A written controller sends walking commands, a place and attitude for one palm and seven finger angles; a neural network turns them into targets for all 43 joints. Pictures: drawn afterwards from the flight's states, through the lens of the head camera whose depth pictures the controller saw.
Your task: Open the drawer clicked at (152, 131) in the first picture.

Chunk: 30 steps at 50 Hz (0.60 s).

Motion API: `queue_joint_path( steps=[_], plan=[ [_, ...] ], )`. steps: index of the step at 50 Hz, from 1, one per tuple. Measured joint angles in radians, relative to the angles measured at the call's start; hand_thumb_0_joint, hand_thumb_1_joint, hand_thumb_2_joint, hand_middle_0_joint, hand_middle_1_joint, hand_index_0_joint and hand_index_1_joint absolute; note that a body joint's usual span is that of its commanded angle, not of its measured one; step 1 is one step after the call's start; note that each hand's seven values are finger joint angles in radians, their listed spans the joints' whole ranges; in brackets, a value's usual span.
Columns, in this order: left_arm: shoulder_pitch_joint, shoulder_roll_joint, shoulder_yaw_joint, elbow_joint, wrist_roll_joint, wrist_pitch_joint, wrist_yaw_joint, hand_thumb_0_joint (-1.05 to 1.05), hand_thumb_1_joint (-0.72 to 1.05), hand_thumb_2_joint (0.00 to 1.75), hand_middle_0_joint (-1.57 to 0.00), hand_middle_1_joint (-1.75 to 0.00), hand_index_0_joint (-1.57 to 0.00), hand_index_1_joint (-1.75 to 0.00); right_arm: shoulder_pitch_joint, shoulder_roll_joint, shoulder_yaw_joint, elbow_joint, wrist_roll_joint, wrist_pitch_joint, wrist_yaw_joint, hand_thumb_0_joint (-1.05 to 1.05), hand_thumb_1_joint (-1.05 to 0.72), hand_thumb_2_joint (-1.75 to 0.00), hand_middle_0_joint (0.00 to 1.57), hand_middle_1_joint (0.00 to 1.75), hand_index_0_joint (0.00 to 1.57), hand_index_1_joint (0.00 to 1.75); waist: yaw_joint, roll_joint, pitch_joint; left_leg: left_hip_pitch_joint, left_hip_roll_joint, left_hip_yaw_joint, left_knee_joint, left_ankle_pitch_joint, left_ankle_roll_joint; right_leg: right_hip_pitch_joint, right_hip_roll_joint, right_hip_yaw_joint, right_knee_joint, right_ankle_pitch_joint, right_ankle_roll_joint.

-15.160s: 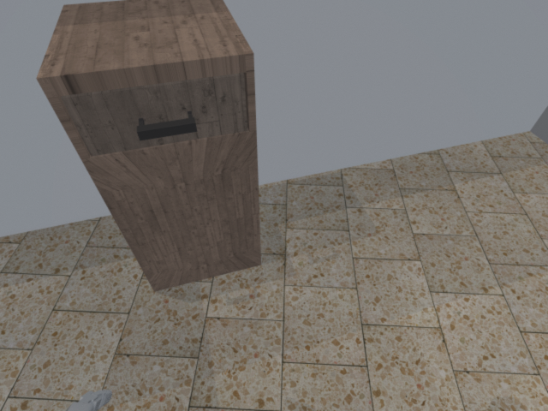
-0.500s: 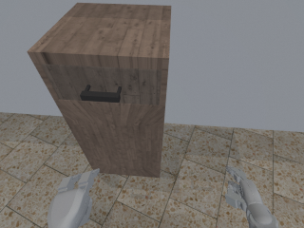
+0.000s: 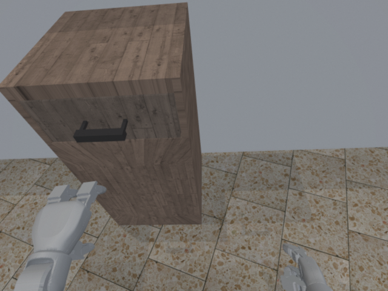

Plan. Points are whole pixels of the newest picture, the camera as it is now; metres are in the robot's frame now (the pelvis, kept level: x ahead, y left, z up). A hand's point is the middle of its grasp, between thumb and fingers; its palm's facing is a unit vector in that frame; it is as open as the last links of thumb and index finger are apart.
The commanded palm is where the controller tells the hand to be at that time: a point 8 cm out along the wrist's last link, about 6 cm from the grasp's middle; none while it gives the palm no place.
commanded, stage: raise the hand with hooked fingers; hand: left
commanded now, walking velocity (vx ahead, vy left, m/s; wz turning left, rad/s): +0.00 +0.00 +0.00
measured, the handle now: (102, 129) +0.48 +0.31 +0.03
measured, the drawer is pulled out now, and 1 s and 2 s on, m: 0.00 0.00 0.00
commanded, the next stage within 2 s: move the hooked fingers above the handle in 0.98 s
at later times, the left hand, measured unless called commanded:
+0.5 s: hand (53, 171) +0.28 +0.28 +0.14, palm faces +0.18 -0.06 -0.98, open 13.7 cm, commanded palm +0.25 +0.29 +0.19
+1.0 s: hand (16, 168) +0.28 +0.35 +0.15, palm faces +0.15 -0.07 -0.99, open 13.8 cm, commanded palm +0.24 +0.34 +0.20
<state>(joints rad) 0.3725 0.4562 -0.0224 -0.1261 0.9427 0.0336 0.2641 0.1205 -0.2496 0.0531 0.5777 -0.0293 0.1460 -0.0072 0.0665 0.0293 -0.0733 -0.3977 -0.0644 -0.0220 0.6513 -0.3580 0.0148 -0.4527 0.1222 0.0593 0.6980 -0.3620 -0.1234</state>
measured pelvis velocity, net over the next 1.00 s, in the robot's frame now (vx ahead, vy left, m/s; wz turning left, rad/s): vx -0.03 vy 0.10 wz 0.03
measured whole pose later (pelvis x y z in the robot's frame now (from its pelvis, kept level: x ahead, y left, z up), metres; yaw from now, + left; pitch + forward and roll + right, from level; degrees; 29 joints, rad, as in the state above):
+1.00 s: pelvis -0.03 +0.10 +0.02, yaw +2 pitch +1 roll -1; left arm -0.16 0.53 -0.05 -0.03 0.90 0.05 0.03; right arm 0.17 -0.25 0.01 0.64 0.02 0.12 0.00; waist 0.10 0.07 0.01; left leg -0.22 -0.15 -0.08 0.45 -0.23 0.10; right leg -0.24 0.03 0.07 0.46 -0.23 -0.01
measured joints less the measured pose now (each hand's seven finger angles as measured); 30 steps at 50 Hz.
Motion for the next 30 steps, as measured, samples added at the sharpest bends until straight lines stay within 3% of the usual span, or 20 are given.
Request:
queue_joint_path(
  steps=[5,9,15,21,30],
  plan=[
    [-0.037,0.011,0.061,-0.022,-0.021,-0.054,0.050,0.00,-0.10,0.47,-0.29,-0.94,-0.30,-0.93,0.009,-0.055,-0.071,0.044,0.001,-0.023,-0.022,0.01,-0.91,-0.90,0.20,0.30,0.20,0.30,-0.004,0.010,-0.006,0.000,-0.015,-0.036,-0.013,0.014,0.005,-0.001,0.003,0.019,-0.016,0.015,0.008],
    [-0.126,-0.007,0.062,0.005,-0.034,-0.008,0.058,0.00,-0.19,0.43,-0.30,-1.00,-0.30,-0.99,0.000,-0.075,-0.109,0.058,0.023,-0.029,-0.021,0.01,-0.91,-0.90,0.20,0.30,0.20,0.30,-0.014,0.031,-0.020,0.011,-0.015,-0.045,-0.036,0.003,0.001,0.001,0.001,0.012,-0.023,0.019,0.016],
    [-0.244,-0.022,-0.016,0.045,-0.038,0.120,-0.045,0.00,-0.33,0.38,-0.30,-1.09,-0.31,-1.08,-0.037,-0.051,-0.094,0.046,0.046,-0.007,-0.030,0.01,-0.91,-0.90,0.19,0.30,0.19,0.30,-0.013,0.037,-0.010,0.070,-0.025,-0.040,-0.084,0.028,0.006,0.057,-0.014,0.021,-0.059,0.039,0.036],
    [-0.353,0.003,-0.069,0.062,-0.023,0.131,-0.126,0.00,-0.43,0.33,-0.31,-1.16,-0.32,-1.15,-0.062,-0.003,-0.051,0.030,0.050,-0.005,-0.042,0.01,-0.91,-0.90,0.20,0.30,0.20,0.30,0.001,0.042,0.005,0.138,-0.033,-0.044,-0.122,0.053,0.025,0.136,-0.025,0.021,-0.115,0.065,0.052],
    [-0.567,0.038,-0.087,0.165,-0.026,0.183,-0.236,0.00,-0.49,0.31,-0.32,-1.20,-0.32,-1.19,-0.061,0.035,0.001,0.018,0.068,-0.004,-0.036,0.01,-0.91,-0.90,0.20,0.30,0.20,0.30,0.018,0.049,0.037,0.189,-0.054,-0.058,-0.165,0.094,0.052,0.203,-0.053,0.012,-0.181,0.103,0.083]
  ],
)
